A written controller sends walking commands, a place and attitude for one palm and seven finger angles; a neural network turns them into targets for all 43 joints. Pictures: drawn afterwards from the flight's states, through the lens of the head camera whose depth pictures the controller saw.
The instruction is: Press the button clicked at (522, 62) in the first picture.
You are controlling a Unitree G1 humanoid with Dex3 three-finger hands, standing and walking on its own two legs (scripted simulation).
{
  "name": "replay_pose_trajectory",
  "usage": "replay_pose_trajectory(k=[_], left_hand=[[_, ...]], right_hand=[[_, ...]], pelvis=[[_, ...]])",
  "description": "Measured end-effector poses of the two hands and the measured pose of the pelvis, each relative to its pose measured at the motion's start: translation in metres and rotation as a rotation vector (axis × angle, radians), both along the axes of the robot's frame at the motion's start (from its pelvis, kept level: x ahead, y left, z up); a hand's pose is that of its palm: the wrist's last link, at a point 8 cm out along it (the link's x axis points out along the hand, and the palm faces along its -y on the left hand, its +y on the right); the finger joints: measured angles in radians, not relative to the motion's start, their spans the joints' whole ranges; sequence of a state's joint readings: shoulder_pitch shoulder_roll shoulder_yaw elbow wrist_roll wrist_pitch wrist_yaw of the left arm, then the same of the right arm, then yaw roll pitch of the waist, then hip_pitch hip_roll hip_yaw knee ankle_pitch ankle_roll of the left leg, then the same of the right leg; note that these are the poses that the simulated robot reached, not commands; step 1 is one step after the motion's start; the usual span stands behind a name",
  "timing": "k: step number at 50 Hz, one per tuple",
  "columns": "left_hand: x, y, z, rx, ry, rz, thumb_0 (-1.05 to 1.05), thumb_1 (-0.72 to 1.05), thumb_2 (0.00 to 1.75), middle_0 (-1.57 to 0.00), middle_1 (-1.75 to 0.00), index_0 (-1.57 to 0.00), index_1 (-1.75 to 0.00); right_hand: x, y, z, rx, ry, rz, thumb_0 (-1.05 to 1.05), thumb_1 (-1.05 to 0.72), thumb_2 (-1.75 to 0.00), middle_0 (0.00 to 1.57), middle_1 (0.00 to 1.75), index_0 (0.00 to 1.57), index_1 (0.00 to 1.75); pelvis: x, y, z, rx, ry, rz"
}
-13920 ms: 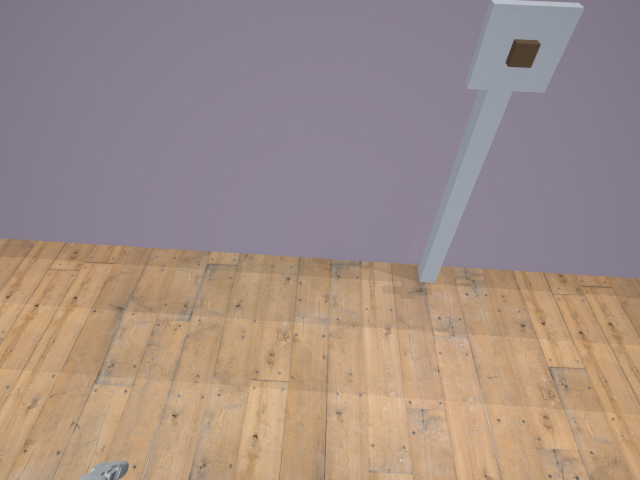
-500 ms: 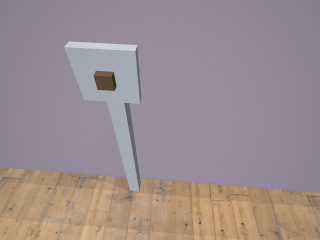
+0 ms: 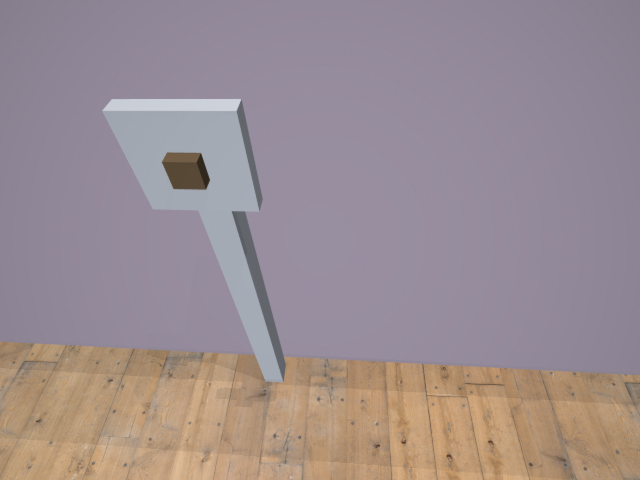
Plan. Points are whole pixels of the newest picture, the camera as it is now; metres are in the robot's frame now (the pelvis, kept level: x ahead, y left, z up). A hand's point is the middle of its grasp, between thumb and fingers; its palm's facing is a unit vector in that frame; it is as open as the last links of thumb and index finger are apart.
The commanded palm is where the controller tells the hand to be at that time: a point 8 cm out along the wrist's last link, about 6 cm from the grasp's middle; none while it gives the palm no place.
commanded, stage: come to a stop and stand still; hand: left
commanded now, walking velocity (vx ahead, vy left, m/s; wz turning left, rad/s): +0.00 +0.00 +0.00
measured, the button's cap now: (187, 169) +0.49 +0.22 +0.13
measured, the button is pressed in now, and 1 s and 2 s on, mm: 0 0 0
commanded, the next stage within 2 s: look again from close up in 0.60 s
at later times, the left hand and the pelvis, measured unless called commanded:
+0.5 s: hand out of the picture +0.02 +0.15 -0.17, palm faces +0.03 -0.98 -0.22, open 7.3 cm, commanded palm none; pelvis +0.02 -0.02 +0.00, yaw +0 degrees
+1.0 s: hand out of the picture +0.02 +0.15 -0.17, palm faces +0.02 -0.98 -0.20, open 7.3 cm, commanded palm none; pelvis +0.03 -0.02 +0.00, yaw +0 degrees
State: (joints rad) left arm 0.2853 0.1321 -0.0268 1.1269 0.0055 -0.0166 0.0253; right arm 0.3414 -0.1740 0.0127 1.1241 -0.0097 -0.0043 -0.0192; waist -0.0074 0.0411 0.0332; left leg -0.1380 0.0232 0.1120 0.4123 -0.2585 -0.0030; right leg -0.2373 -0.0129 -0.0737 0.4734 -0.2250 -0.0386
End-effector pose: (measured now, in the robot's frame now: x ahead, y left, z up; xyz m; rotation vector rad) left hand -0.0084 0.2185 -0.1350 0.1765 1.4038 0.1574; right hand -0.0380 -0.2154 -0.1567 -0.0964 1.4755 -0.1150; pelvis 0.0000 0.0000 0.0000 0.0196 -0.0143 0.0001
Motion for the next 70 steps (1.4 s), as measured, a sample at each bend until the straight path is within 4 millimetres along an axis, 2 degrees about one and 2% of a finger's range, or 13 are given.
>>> replay_pose_trajectory(k=[4, 9, 16, 24, 31, 39, 54, 67, 68, 70], left_hand=[[0.008, -0.004, -0.001, 0.006, 0.0, -0.002, 0.01, 0.93, 0.9, -0.2, -0.3, -0.2, -0.3], [0.018, -0.008, -0.002, 0.013, -0.01, -0.003, 0.01, 0.93, 0.9, -0.2, -0.3, -0.2, -0.3], [0.025, -0.013, -0.003, 0.015, -0.017, 0.006, 0.01, 0.93, 0.9, -0.2, -0.3, -0.2, -0.3], [0.024, -0.019, -0.005, 0.005, -0.01, 0.021, 0.01, 0.93, 0.9, -0.2, -0.3, -0.2, -0.3], [0.021, -0.024, -0.007, -0.01, 0.005, 0.029, 0.01, 0.93, 0.9, -0.2, -0.3, -0.2, -0.3], [0.02, -0.024, -0.009, -0.022, 0.016, 0.031, 0.01, 0.92, 0.9, -0.2, -0.3, -0.2, -0.3], [0.029, -0.015, -0.008, -0.013, 0.011, 0.02, 0.01, 0.92, 0.9, -0.2, -0.3, -0.2, -0.3], [0.029, -0.012, -0.01, -0.011, 0.01, 0.023, 0.01, 0.93, 0.9, -0.2, -0.3, -0.2, -0.3], [0.035, -0.009, -0.005, -0.003, -0.03, 0.06, 0.02, 0.94, 0.9, -0.2, -0.3, -0.21, -0.3], [0.068, 0.006, 0.021, 0.044, -0.265, 0.094, 0.04, 0.96, 0.9, -0.21, -0.31, -0.22, -0.31]], right_hand=[[-0.01, 0.001, 0.001, 0.01, 0.04, -0.014, 0.0, -0.91, -0.9, 0.19, 0.3, 0.19, 0.3], [-0.007, 0.002, 0.0, 0.021, 0.051, -0.021, 0.0, -0.91, -0.9, 0.2, 0.3, 0.19, 0.3], [0.014, -0.002, -0.001, 0.022, 0.012, -0.013, 0.0, -0.91, -0.9, 0.2, 0.3, 0.19, 0.3], [0.043, -0.011, 0.0, 0.004, -0.042, 0.002, 0.0, -0.91, -0.9, 0.2, 0.3, 0.19, 0.3], [0.054, -0.018, 0.003, -0.019, -0.056, 0.008, 0.0, -0.91, -0.9, 0.2, 0.3, 0.19, 0.3], [0.051, -0.017, 0.005, -0.027, -0.04, 0.005, 0.0, -0.91, -0.9, 0.19, 0.3, 0.19, 0.3], [0.036, 0.0, 0.004, -0.004, 0.002, -0.019, 0.0, -0.91, -0.9, 0.2, 0.3, 0.19, 0.3], [0.037, 0.004, 0.004, -0.005, 0.003, -0.022, 0.0, -0.91, -0.9, 0.2, 0.3, 0.19, 0.3], [0.042, 0.002, 0.004, -0.013, -0.034, -0.024, 0.0, -0.91, -0.9, 0.2, 0.3, 0.19, 0.3], [0.059, -0.008, 0.009, -0.064, -0.172, -0.018, 0.01, -0.92, -0.9, 0.2, 0.3, 0.2, 0.3]], pelvis=[[0.004, -0.007, 0.0, 0.0, -0.001, 0.002], [0.009, -0.013, 0.0, -0.001, -0.001, 0.004], [0.015, -0.02, -0.001, -0.003, 0.002, 0.007], [0.021, -0.024, 0.0, -0.006, 0.004, 0.007], [0.025, -0.024, 0.0, -0.009, 0.005, 0.005], [0.027, -0.022, 0.0, -0.012, 0.006, 0.003], [0.03, -0.016, 0.0, -0.011, 0.006, -0.004], [0.031, -0.012, -0.001, -0.015, 0.011, -0.003], [0.029, -0.011, -0.002, -0.018, 0.012, -0.009], [0.028, -0.008, -0.004, -0.017, 0.019, -0.008]])
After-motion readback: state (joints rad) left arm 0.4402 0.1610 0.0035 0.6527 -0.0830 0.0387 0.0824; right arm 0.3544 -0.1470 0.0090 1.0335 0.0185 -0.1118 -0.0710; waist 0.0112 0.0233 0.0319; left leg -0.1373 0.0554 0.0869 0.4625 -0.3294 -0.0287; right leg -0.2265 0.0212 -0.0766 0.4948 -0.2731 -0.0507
